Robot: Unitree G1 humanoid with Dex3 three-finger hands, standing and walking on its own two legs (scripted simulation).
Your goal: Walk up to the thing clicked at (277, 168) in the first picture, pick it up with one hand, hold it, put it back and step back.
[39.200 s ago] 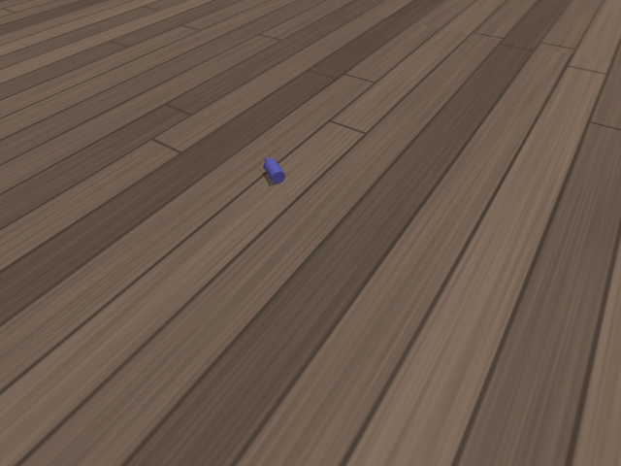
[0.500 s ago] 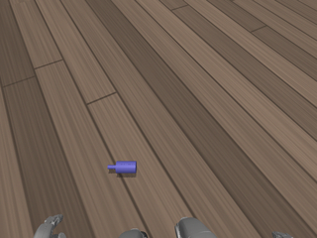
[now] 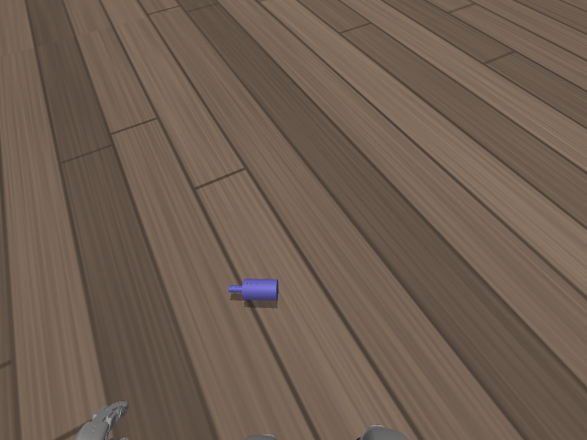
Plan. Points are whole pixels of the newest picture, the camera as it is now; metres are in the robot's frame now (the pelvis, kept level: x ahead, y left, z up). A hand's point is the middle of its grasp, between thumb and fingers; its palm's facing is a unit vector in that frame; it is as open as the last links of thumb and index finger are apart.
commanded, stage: step back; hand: left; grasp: from above
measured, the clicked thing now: (253, 289) +0.65 +0.21 -0.72
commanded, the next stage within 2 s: none
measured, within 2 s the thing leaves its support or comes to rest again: neither
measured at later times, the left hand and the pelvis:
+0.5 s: hand out of the picture -0.09 +0.26 -0.15, palm faces -0.09 -0.91 -0.40, open 7.3 cm; pelvis -0.18 -0.01 -0.01, yaw -5 degrees
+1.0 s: hand out of the picture -0.20 +0.25 -0.14, palm faces -0.02 -0.93 -0.37, open 7.3 cm; pelvis -0.34 -0.01 +0.00, yaw -1 degrees
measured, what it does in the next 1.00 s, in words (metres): walks backwards: left foot, then right foot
